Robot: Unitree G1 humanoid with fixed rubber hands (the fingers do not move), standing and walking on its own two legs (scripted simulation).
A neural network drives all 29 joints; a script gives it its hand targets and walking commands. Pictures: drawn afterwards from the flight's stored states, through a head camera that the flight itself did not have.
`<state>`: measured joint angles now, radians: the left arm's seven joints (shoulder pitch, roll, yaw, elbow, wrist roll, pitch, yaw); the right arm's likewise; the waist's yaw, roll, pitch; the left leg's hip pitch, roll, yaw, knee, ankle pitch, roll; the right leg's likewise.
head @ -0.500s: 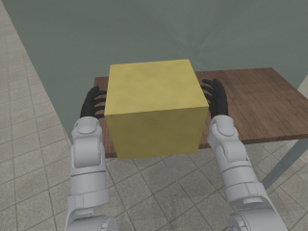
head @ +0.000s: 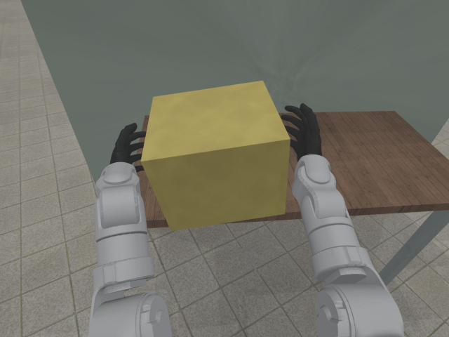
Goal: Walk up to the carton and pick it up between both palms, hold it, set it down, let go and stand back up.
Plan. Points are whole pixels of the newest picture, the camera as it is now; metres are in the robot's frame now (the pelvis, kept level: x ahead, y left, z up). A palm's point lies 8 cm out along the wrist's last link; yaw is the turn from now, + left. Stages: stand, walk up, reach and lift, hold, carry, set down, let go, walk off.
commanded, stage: hold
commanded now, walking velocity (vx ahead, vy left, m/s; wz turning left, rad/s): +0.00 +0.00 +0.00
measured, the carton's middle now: (217, 154) +0.44 +0.00 +0.12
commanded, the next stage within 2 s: none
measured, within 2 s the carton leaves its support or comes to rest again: neither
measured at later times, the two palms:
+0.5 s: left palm (130, 164) +0.36 +0.16 +0.17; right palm (312, 148) +0.36 -0.16 +0.19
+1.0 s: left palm (134, 167) +0.36 +0.15 +0.16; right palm (316, 156) +0.36 -0.16 +0.18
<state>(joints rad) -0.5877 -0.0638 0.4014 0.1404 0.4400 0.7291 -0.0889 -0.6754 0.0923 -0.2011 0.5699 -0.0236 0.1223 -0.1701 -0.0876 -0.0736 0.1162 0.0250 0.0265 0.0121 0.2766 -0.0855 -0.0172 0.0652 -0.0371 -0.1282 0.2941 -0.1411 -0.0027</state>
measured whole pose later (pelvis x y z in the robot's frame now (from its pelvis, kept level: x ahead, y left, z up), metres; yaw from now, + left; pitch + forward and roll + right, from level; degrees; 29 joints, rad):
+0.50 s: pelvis +0.01 +0.00 +0.00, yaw -1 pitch -14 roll +0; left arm -0.51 -0.08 0.35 -0.01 0.44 0.78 -0.07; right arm -0.62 0.03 -0.06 0.46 0.10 0.17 -0.21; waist -0.11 -0.07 0.15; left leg 0.07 0.04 0.02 0.28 -0.12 -0.02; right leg 0.13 -0.02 -0.12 0.26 -0.15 0.00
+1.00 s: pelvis +0.00 +0.00 +0.00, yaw -1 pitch -13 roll +0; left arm -0.56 -0.09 0.36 0.08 0.44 0.76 -0.07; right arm -0.64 0.05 -0.16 0.50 0.01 0.15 -0.16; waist -0.09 -0.06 0.15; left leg 0.04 0.03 0.03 0.27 -0.09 -0.01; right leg 0.07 -0.03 -0.11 0.29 -0.14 0.00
